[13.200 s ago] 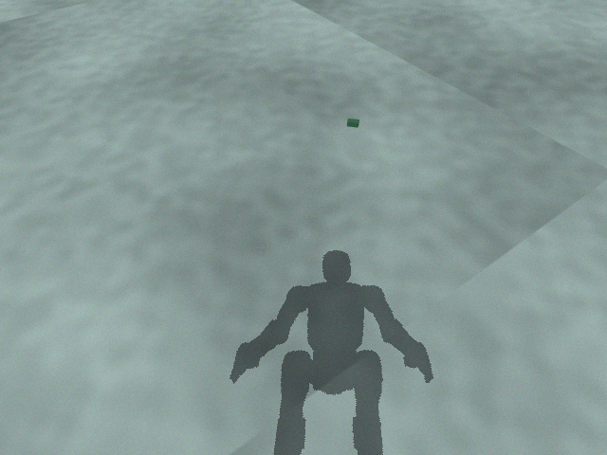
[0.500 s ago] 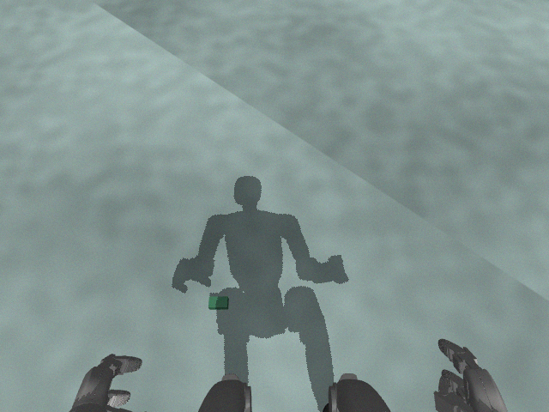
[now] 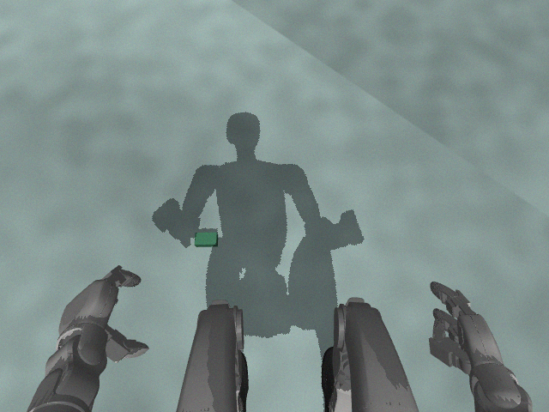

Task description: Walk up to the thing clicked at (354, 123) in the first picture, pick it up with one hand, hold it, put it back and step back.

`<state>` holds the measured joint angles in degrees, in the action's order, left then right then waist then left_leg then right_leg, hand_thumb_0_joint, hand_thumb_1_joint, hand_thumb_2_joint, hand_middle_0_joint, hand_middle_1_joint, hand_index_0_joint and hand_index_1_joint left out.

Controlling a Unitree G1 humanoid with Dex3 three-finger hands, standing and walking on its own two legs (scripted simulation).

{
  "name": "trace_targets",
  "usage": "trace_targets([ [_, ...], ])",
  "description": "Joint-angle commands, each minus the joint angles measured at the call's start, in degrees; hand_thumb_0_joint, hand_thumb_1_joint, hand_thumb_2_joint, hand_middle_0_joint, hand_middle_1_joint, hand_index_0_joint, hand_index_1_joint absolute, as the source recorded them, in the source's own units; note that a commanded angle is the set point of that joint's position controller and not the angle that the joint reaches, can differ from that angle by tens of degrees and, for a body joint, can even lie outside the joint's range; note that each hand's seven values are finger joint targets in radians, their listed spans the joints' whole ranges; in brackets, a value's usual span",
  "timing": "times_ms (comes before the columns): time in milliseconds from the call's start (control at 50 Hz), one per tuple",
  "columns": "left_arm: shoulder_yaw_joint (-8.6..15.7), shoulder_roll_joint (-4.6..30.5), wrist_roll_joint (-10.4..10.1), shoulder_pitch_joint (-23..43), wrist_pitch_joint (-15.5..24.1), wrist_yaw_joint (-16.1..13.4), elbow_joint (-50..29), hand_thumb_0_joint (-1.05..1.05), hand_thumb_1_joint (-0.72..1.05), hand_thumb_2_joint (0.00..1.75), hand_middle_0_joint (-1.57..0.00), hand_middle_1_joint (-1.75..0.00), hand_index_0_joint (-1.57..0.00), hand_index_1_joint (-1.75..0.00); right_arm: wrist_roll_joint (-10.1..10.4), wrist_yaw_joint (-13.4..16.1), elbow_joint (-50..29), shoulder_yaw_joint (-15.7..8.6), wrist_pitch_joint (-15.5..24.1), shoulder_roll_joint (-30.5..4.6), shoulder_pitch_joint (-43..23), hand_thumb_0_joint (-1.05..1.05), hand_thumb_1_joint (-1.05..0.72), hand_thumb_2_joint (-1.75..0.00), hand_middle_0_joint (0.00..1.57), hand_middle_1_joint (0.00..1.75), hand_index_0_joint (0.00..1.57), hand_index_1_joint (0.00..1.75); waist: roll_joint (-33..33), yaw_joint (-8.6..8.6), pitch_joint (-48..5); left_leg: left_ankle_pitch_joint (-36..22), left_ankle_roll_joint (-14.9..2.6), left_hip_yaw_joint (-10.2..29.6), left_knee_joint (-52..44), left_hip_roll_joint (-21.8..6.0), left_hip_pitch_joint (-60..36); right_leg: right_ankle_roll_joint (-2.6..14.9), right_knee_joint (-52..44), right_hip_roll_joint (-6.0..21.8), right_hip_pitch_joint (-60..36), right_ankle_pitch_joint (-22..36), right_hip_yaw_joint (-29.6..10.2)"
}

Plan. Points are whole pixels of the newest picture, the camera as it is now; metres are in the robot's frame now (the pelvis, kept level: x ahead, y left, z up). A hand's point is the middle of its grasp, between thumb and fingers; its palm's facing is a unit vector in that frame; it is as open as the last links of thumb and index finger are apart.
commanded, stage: rise first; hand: left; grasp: from above
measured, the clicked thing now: (206, 239) +0.48 +0.22 -0.54
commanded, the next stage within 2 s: none
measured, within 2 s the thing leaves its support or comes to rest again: neither
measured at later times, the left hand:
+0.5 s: hand (156, 271) +0.35 +0.28 -0.31, palm faces -0.48 -0.15 -0.87, open 11.7 cm
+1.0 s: hand (169, 255) +0.40 +0.27 -0.38, palm faces -0.46 +0.00 -0.89, open 12.1 cm
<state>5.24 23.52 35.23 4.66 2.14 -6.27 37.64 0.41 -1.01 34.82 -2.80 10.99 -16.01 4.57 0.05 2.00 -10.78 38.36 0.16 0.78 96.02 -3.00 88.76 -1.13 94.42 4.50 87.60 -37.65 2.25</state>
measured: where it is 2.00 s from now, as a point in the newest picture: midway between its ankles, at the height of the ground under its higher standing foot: (285, 410)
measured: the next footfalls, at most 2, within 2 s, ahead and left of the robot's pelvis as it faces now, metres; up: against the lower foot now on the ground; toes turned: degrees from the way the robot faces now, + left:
none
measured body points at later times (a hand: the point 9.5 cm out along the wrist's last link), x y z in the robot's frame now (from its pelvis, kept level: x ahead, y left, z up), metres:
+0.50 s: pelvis -0.06 +0.00 -0.16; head +0.16 +0.03 +0.23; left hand +0.37 +0.28 -0.26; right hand +0.02 -0.28 -0.29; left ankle +0.04 +0.12 -0.52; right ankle +0.04 -0.14 -0.52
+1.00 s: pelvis -0.05 +0.00 -0.21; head +0.18 +0.05 +0.17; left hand +0.42 +0.27 -0.33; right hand +0.00 -0.28 -0.33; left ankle +0.04 +0.12 -0.52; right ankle +0.04 -0.14 -0.52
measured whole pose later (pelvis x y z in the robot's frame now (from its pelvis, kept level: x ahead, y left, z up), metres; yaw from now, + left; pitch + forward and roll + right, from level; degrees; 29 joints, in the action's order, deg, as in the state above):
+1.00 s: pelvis -0.05 +0.00 -0.21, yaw -5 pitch +34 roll -7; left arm 5.5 40.8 75.2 49.8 17.6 -22.2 78.7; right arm -8.1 -6.9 44.2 -0.6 2.3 -14.9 7.0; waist 1.1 10.5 -4.1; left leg 38.7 -0.9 5.8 135.2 -2.7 130.6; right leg -1.4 130.7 3.7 127.0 -37.2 2.9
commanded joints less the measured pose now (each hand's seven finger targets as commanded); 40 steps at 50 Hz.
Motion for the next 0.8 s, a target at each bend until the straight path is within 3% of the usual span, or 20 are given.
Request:
trace_targets([
  [0,5.02,14.44,4.88,9.87,3.24,-2.93,-3.50,0.00,-0.25,0.74,-0.40,-0.73,-0.38,-0.74,-0.06,-0.48,-2.52,-4.98,1.10,-9.83,5.18,0.00,-0.91,-0.91,0.20,0.30,0.20,0.30,-5.88,-0.99,-30.91,-22.66,-0.59,0.98,-4.79,2.65,-16.25,2.75,-3.31,-3.57,-7.05,19.11,-0.36],
  [60,4.62,16.27,8.47,17.37,4.44,-3.33,-1.04,0.00,-0.24,0.73,-0.41,-0.73,-0.40,-0.74,-0.49,-0.94,-1.05,-5.40,0.33,-10.34,6.03,0.00,-0.92,-0.91,0.20,0.30,0.20,0.30,-5.60,-0.47,-32.67,-19.81,-0.63,1.34,-0.92,2.43,-12.37,2.77,0.16,-3.34,-3.10,16.81,0.24],
  [100,4.05,16.95,10.51,22.77,5.79,-3.60,2.61,0.00,-0.23,0.74,-0.40,-0.73,-0.40,-0.74,-0.74,-1.09,-0.25,-5.43,-0.05,-10.22,6.80,0.00,-0.92,-0.91,0.20,0.30,0.20,0.30,-3.57,0.97,-32.33,-15.19,-1.10,0.50,2.34,2.71,-6.47,2.51,1.26,-3.40,-2.18,14.20,0.02],
  [200,4.94,22.68,15.38,31.84,9.27,-4.85,8.91,0.00,-0.14,0.70,-0.43,-0.69,-0.42,-0.70,-1.72,-1.55,0.97,-5.38,-1.67,-10.01,7.87,0.00,-0.88,-0.90,0.20,0.30,0.20,0.30,0.42,0.42,-33.94,-8.65,-1.96,-1.56,8.61,3.19,3.86,1.97,3.10,-3.70,-2.30,7.67,-0.81],
  [240,4.59,23.35,17.35,35.21,10.32,-5.52,10.81,0.00,-0.15,0.72,-0.40,-0.72,-0.40,-0.72,-2.16,-1.76,2.26,-5.37,-2.34,-10.11,8.99,0.00,-0.87,-0.89,0.20,0.30,0.20,0.30,-1.25,1.13,-33.57,-6.34,-1.93,-1.31,9.70,3.17,5.13,2.13,4.60,-3.86,1.13,4.87,-0.32],
  [260,5.14,25.00,18.41,37.75,10.99,-5.99,9.15,0.00,-0.15,0.72,-0.39,-0.73,-0.40,-0.72,-2.36,-1.77,1.73,-5.37,-2.50,-10.51,8.47,0.00,-0.87,-0.89,0.20,0.30,0.20,0.30,-3.20,0.48,-35.73,-7.05,-1.76,-1.25,10.36,3.03,3.35,2.32,5.82,-3.92,2.06,5.57,0.11],
  [320,4.68,25.20,21.70,39.65,11.59,-7.45,15.78,0.00,-0.14,0.71,-0.38,-0.73,-0.39,-0.72,-2.94,-2.14,4.54,-5.06,-3.88,-10.81,10.79,0.00,-0.87,-0.89,0.20,0.30,0.20,0.30,-5.23,1.80,-32.78,-4.39,-1.58,-0.01,11.26,2.92,5.10,2.72,9.12,-4.01,8.06,3.56,1.67],
  [360,4.60,27.96,23.35,46.71,12.62,-8.73,11.88,0.00,-0.14,0.71,-0.40,-0.71,-0.40,-0.70,-3.33,-2.32,3.26,-5.12,-4.74,-10.88,9.65,0.00,-0.88,-0.90,0.20,0.30,0.20,0.30,-7.21,2.04,-34.89,-3.27,-1.60,0.07,12.08,3.00,4.97,2.86,10.27,-4.05,8.88,2.45,1.98],
  [380,4.15,27.49,24.72,44.89,12.12,-9.16,17.84,0.00,-0.14,0.70,-0.39,-0.71,-0.40,-0.70,-3.56,-2.42,4.73,-4.77,-5.38,-10.91,10.86,0.00,-0.88,-0.90,0.20,0.30,0.20,0.30,-6.90,2.93,-32.79,-2.27,-1.68,0.12,12.60,3.02,6.40,2.80,10.73,-4.13,10.10,1.67,2.23],
  [400,4.24,27.21,24.87,46.33,12.36,-9.78,16.30,0.00,-0.14,0.70,-0.39,-0.70,-0.40,-0.70,-3.73,-2.59,4.38,-4.78,-5.70,-11.06,10.69,0.00,-0.88,-0.90,0.20,0.30,0.20,0.30,-7.43,2.83,-32.88,-2.34,-1.59,0.60,12.73,2.94,5.83,2.88,11.68,-4.11,11.68,1.90,2.76],
  [420,4.05,26.91,25.79,44.46,12.17,-10.09,21.42,0.00,-0.15,0.71,-0.38,-0.72,-0.39,-0.70,-3.92,-2.79,4.94,-4.20,-6.03,-11.08,10.90,0.00,-0.88,-0.90,0.20,0.30,0.20,0.30,-7.52,3.54,-31.44,-1.48,-1.56,1.27,13.10,2.81,6.24,2.90,12.74,-4.08,13.80,1.59,3.26],
  [440,3.21,27.62,26.41,51.02,13.07,-10.70,15.10,0.00,-0.16,0.72,-0.37,-0.71,-0.38,-0.70,-4.08,-2.80,3.67,-4.68,-6.19,-11.24,10.21,0.00,-0.88,-0.90,0.20,0.30,0.20,0.30,-9.29,3.76,-33.67,-2.73,-1.55,0.77,13.83,3.07,5.91,3.01,13.14,-4.07,13.39,2.73,3.15],
  [460,3.89,28.48,27.64,46.72,12.42,-11.04,24.05,0.00,-0.18,0.73,-0.37,-0.70,-0.37,-0.69,-4.26,-2.85,5.76,-3.70,-6.55,-11.05,11.25,0.00,-0.89,-0.90,0.20,0.30,0.20,0.30,-7.50,4.19,-30.69,-1.55,-1.74,1.32,14.52,2.87,7.25,2.93,13.57,-4.12,15.16,1.76,3.47],
  [480,3.69,28.96,27.93,49.58,12.78,-11.56,20.62,0.00,-0.17,0.72,-0.38,-0.69,-0.38,-0.68,-4.59,-2.95,5.84,-4.39,-6.79,-11.62,11.31,0.00,-0.89,-0.90,0.20,0.30,0.20,0.30,-8.95,4.30,-30.77,-1.55,-1.74,1.22,14.69,3.01,7.61,2.97,14.15,-3.93,15.66,1.94,3.52],
  [540,3.90,29.90,30.45,51.27,13.07,-12.38,23.31,0.00,-0.17,0.72,-0.38,-0.67,-0.39,-0.66,-5.17,-3.32,6.43,-4.06,-7.26,-12.14,11.89,0.00,-0.89,-0.90,0.20,0.30,0.20,0.30,-12.07,4.45,-31.20,-2.67,-1.22,1.91,15.30,2.83,6.38,3.33,16.91,-3.90,18.77,3.30,4.17],
  [560,2.62,29.20,31.12,53.98,13.46,-12.61,21.97,0.00,-0.18,0.73,-0.37,-0.67,-0.38,-0.67,-5.30,-3.50,6.33,-3.93,-7.27,-12.31,11.64,0.00,-0.89,-0.90,0.20,0.30,0.20,0.30,-13.26,5.06,-31.49,-2.90,-1.13,2.17,15.83,2.70,5.75,3.33,17.67,-3.89,20.05,3.82,4.42],
  [620,2.37,28.47,32.60,53.32,13.55,-13.40,26.40,0.00,-0.20,0.74,-0.37,-0.66,-0.37,-0.67,-5.79,-3.96,7.05,-3.62,-7.71,-12.49,12.40,0.00,-0.90,-0.90,0.20,0.30,0.20,0.30,-12.66,6.05,-30.05,-5.12,-1.02,2.69,17.01,2.80,6.70,3.34,19.37,-3.72,21.54,5.75,4.93],
  [700,3.60,31.39,35.42,55.87,14.16,-14.69,29.33,0.00,-0.20,0.74,-0.36,-0.67,-0.36,-0.67,-6.57,-4.51,7.65,-3.03,-8.23,-12.48,13.26,0.00,-0.90,-0.90,0.20,0.30,0.20,0.30,-13.11,6.86,-30.58,-6.41,-1.20,2.35,19.43,2.79,7.97,3.26,20.81,-3.78,21.92,6.99,4.97],
  [760,1.38,29.63,36.61,59.48,15.07,-15.28,28.28,0.00,-0.19,0.73,-0.38,-0.65,-0.38,-0.65,-7.20,-4.75,7.18,-3.11,-8.33,-12.41,12.26,0.00,-0.90,-0.90,0.20,0.30,0.20,0.30,-13.04,7.37,-30.49,-5.87,-1.47,1.45,21.04,3.09,9.37,3.30,20.90,-3.92,22.73,6.44,4.62],
  [780,2.27,30.71,37.13,57.90,15.07,-15.54,31.48,0.00,-0.18,0.72,-0.37,-0.68,-0.38,-0.67,-7.34,-4.85,7.99,-3.05,-8.36,-12.81,12.97,0.00,-0.90,-0.90,0.20,0.30,0.20,0.30,-13.43,7.82,-29.71,-6.14,-1.50,1.44,21.50,3.11,9.93,3.16,21.39,-3.91,22.58,6.68,4.79],
])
